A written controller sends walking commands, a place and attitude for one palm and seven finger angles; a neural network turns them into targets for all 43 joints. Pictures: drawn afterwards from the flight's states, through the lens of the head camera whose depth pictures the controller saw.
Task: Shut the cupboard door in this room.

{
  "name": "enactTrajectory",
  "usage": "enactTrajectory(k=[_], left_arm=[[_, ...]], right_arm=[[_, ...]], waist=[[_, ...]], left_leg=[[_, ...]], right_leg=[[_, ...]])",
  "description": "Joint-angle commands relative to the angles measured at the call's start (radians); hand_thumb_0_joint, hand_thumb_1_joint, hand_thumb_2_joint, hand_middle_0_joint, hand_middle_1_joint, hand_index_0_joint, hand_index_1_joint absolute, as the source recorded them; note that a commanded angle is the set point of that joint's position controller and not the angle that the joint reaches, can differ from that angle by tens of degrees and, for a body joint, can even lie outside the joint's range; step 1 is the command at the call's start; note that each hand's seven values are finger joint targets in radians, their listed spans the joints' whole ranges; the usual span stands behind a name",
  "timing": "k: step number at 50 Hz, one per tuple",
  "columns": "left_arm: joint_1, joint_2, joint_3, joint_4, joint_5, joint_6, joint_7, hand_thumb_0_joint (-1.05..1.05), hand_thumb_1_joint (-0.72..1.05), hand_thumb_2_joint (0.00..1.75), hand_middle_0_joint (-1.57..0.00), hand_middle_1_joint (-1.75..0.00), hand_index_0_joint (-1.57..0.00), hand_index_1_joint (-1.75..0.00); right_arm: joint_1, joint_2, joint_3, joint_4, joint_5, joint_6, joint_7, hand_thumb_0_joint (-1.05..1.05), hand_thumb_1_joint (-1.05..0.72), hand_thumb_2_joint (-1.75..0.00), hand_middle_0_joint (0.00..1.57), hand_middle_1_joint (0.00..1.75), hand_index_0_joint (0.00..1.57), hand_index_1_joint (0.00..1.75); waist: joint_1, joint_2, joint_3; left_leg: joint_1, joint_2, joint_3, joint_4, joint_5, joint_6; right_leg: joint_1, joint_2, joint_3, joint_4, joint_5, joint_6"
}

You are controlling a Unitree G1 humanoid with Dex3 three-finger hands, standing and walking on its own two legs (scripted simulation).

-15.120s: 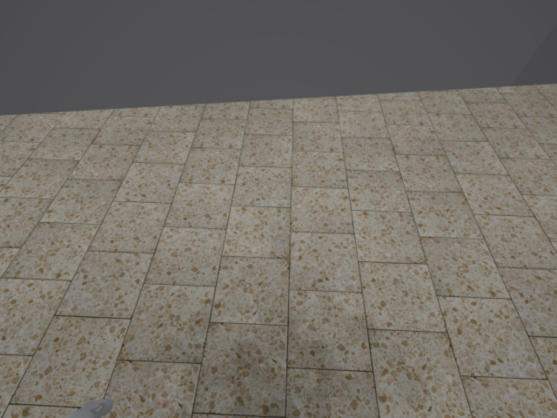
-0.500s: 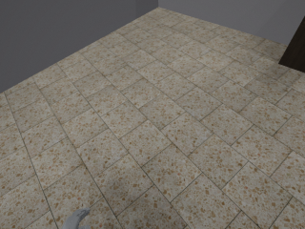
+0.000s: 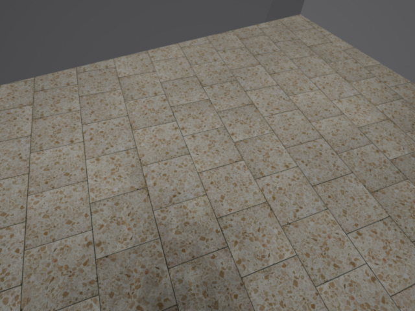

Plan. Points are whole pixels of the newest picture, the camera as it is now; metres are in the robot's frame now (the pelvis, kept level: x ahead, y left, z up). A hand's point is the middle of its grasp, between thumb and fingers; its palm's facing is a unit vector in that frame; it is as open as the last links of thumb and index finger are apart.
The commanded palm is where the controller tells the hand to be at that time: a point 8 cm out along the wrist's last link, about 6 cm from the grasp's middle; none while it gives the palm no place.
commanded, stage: turn or walk to find it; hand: left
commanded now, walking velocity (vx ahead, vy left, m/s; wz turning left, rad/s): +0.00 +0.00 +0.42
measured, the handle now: out of the picture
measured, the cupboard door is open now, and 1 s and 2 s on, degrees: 80 80 80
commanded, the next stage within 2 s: stand and wait in 1.58 s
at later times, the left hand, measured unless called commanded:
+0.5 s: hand out of the picture +0.08 +0.20 -0.14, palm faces +0.17 -0.95 -0.27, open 7.4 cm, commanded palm none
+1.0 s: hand out of the picture -0.11 +0.18 -0.17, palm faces +0.47 -0.85 -0.25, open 7.4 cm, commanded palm none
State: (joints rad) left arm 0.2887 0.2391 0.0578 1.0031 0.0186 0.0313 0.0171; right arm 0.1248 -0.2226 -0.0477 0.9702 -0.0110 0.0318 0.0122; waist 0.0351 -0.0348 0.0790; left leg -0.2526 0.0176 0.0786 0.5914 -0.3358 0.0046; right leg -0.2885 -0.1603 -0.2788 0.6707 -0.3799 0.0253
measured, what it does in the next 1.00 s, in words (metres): steps on the spot, turning left: right foot, then left foot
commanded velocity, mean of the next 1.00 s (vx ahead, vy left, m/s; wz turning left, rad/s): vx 0.00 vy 0.00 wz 0.42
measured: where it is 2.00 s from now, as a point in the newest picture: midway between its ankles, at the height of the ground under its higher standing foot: outside the picture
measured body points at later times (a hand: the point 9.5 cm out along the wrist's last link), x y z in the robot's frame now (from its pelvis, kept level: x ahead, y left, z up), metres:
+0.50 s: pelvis -0.01 -0.02 +0.01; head +0.02 -0.03 +0.46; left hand +0.07 +0.25 -0.12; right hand +0.06 -0.26 -0.15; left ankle -0.02 +0.10 -0.73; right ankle +0.01 -0.13 -0.73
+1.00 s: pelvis -0.04 -0.01 +0.00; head -0.01 +0.01 +0.45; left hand -0.14 +0.23 -0.15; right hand +0.15 -0.22 -0.14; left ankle -0.11 +0.09 -0.73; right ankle +0.01 -0.13 -0.72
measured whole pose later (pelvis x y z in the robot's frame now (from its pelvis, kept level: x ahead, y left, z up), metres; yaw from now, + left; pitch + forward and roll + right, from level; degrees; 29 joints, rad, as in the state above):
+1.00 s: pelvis -0.04 -0.01 +0.00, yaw +26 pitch +0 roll +0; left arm 0.28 0.22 0.06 0.99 0.02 0.02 0.02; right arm 0.15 -0.25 -0.06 0.98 -0.01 0.04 0.01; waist 0.02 -0.01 0.08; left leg -0.24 0.03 0.06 0.56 -0.31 -0.04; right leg -0.28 -0.16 -0.27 0.63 -0.32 0.02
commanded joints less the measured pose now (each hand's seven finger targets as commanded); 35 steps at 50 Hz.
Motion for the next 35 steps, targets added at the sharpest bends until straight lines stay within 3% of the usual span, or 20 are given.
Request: enactTrajectory(k=[1,3,4,6,10,15,18,21,23,24,25,26,27,29,30,33,35], left_arm=[[-0.115,0.078,0.008,-0.122,0.001,0.007,0.009,0.0,0.9,0.9,-0.2,-0.3,-0.2,-0.3],[-0.1,0.092,0.016,-0.091,-0.003,0.005,-0.001,0.0,0.9,0.9,-0.2,-0.3,-0.2,-0.3],[-0.067,0.093,0.016,-0.078,-0.002,0.001,-0.006,0.0,0.9,0.9,-0.2,-0.3,-0.2,-0.3],[-0.056,0.091,0.015,-0.071,-0.003,0.001,-0.006,0.0,0.9,0.9,-0.2,-0.3,-0.2,-0.3],[-0.079,0.09,0.014,-0.09,-0.002,0.005,-0.002,0.0,0.9,0.9,-0.2,-0.3,-0.2,-0.3],[-0.163,0.071,0.009,-0.134,-0.006,0.0,0.002,0.0,0.9,0.9,-0.2,-0.3,-0.2,-0.3],[-0.175,0.06,0.005,-0.148,-0.01,-0.004,0.003,0.0,0.9,0.9,-0.2,-0.3,-0.2,-0.3],[-0.137,0.06,0.006,-0.145,-0.015,-0.012,0.005,0.0,0.9,0.9,-0.2,-0.3,-0.2,-0.3],[-0.064,0.074,0.01,-0.126,-0.016,-0.023,0.009,0.0,0.9,0.9,-0.2,-0.3,-0.2,-0.3],[-0.032,0.118,0.016,-0.119,-0.009,-0.035,0.014,0.0,0.9,0.9,-0.2,-0.3,-0.2,-0.3],[-0.011,0.198,0.032,-0.116,0.005,-0.044,0.023,0.0,0.9,0.9,-0.2,-0.3,-0.2,-0.3],[-0.012,0.216,0.035,-0.131,-0.001,-0.04,0.02,0.0,0.9,0.9,-0.2,-0.3,-0.2,-0.3],[-0.057,0.193,0.037,-0.143,-0.005,-0.037,0.022,0.0,0.9,0.9,-0.2,-0.3,-0.2,-0.3],[-0.16,0.13,0.023,-0.168,-0.007,-0.031,0.022,0.0,0.9,0.9,-0.2,-0.3,-0.2,-0.3],[-0.174,0.112,0.014,-0.173,-0.005,-0.036,0.019,0.0,0.9,0.9,-0.2,-0.3,-0.2,-0.3],[-0.116,0.101,0.013,-0.156,-0.005,-0.046,0.017,0.0,0.9,0.9,-0.2,-0.3,-0.2,-0.3],[-0.084,0.108,0.017,-0.142,-0.002,-0.046,0.018,0.0,0.9,0.9,-0.2,-0.3,-0.2,-0.3]], right_arm=[[0.156,-0.237,-0.054,-0.02,-0.008,-0.018,-0.029,0.0,-0.9,-0.9,0.2,0.3,0.2,0.3],[0.059,-0.185,-0.035,-0.043,-0.007,-0.021,-0.035,0.0,-0.9,-0.9,0.2,0.3,0.2,0.3],[0.042,-0.174,-0.03,-0.052,-0.004,-0.027,-0.034,0.0,-0.9,-0.9,0.2,0.3,0.2,0.3],[0.05,-0.171,-0.031,-0.056,-0.001,-0.033,-0.033,0.0,-0.9,-0.9,0.2,0.3,0.2,0.3],[0.074,-0.164,-0.037,-0.056,-0.002,-0.031,-0.029,0.0,-0.9,-0.9,0.2,0.3,0.2,0.3],[0.125,-0.17,-0.05,-0.048,-0.01,-0.026,-0.03,0.0,-0.9,-0.9,0.2,0.3,0.2,0.3],[0.124,-0.171,-0.055,-0.051,-0.014,-0.021,-0.029,0.0,-0.9,-0.9,0.2,0.3,0.2,0.3],[0.108,-0.171,-0.057,-0.056,-0.015,-0.016,-0.028,0.0,-0.9,-0.9,0.2,0.3,0.2,0.3],[0.094,-0.161,-0.057,-0.062,-0.006,-0.015,-0.025,0.0,-0.9,-0.9,0.2,0.3,0.2,0.3],[0.107,-0.125,-0.055,-0.061,0.002,-0.017,-0.019,0.0,-0.9,-0.9,0.2,0.3,0.2,0.3],[0.129,-0.057,-0.042,-0.081,0.007,-0.021,-0.012,0.0,-0.9,-0.9,0.2,0.3,0.2,0.3],[0.099,-0.09,-0.054,-0.095,-0.003,-0.005,-0.018,0.0,-0.9,-0.9,0.2,0.3,0.2,0.3],[0.09,-0.104,-0.06,-0.081,-0.01,0.012,-0.017,0.0,-0.9,-0.9,0.2,0.3,0.2,0.3],[0.136,-0.092,-0.063,-0.04,-0.012,0.024,-0.004,0.0,-0.9,-0.9,0.2,0.3,0.2,0.3],[0.157,-0.079,-0.059,-0.024,-0.014,0.028,0.002,0.0,-0.9,-0.9,0.2,0.3,0.2,0.3],[0.171,-0.081,-0.056,-0.017,-0.014,0.029,0.003,0.0,-0.9,-0.9,0.2,0.3,0.2,0.3],[0.141,-0.079,-0.053,-0.019,-0.013,0.03,0.003,0.0,-0.9,-0.9,0.2,0.3,0.2,0.3]], waist=[[-0.099,0.296,-0.103],[-0.054,0.202,-0.06],[-0.035,0.168,-0.086],[-0.035,0.147,-0.099],[-0.042,0.146,-0.084],[-0.072,0.162,-0.091],[-0.072,0.182,-0.107],[-0.052,0.194,-0.12],[-0.013,0.157,-0.152],[-0.003,0.059,-0.166],[-0.001,-0.205,-0.174],[0.016,-0.231,-0.138],[0.001,-0.211,-0.081],[-0.06,-0.078,-0.016],[-0.069,-0.084,-0.009],[-0.052,-0.144,-0.042],[-0.036,-0.125,-0.043]], left_leg=[[0.195,0.362,-0.404,-0.266,0.629,0.179],[0.155,0.274,-0.3,-0.25,0.633,0.163],[0.177,0.249,-0.263,-0.245,0.643,0.151],[0.187,0.223,-0.232,-0.248,0.666,0.145],[0.168,0.212,-0.27,-0.266,0.585,0.154],[0.187,0.223,-0.354,-0.239,0.602,0.178],[0.157,0.207,-0.383,-0.217,0.609,0.173],[0.09,0.182,-0.412,-0.185,0.615,0.157],[0.007,0.135,-0.394,-0.124,0.496,0.108],[-0.108,0.083,-0.354,-0.045,0.333,0.056],[-0.298,-0.059,-0.181,0.144,-0.042,-0.017],[-0.289,-0.069,-0.156,0.341,-0.261,-0.029],[-0.281,-0.042,-0.192,0.484,-0.236,-0.026],[-0.289,-0.007,-0.174,0.612,-0.105,-0.032],[-0.278,0.0,-0.153,0.637,-0.05,-0.042],[-0.297,0.007,-0.134,0.635,-0.005,-0.067],[-0.295,0.02,-0.122,0.601,-0.014,-0.078]], right_leg=[[-0.287,0.031,0.221,0.386,-0.229,0.046],[-0.282,0.035,0.247,0.446,-0.092,0.052],[-0.276,0.039,0.243,0.457,-0.052,0.057],[-0.261,0.044,0.248,0.455,-0.014,0.067],[-0.254,0.053,0.257,0.411,0.005,0.078],[-0.232,0.077,0.262,0.275,-0.058,0.074],[-0.162,0.103,0.254,0.164,-0.07,0.061],[-0.036,0.133,0.24,-0.005,-0.019,0.046],[0.129,0.124,0.231,-0.231,0.163,0.039],[0.275,0.037,0.311,-0.332,0.244,0.018],[0.39,-0.217,0.538,-0.362,0.343,-0.072],[0.22,-0.337,0.599,-0.393,0.352,-0.175],[0.097,-0.304,0.59,-0.425,0.226,-0.195],[0.025,-0.204,0.442,-0.422,0.138,-0.153],[0.017,-0.16,0.367,-0.411,0.165,-0.128],[0.097,-0.141,0.309,-0.398,0.241,-0.12],[0.122,-0.156,0.3,-0.389,0.266,-0.129]])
